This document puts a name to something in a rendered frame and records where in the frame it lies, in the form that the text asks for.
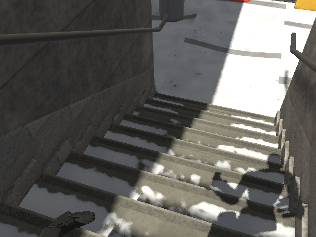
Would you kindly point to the left robot hand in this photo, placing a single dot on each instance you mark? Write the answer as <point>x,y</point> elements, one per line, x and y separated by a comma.
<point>67,222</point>

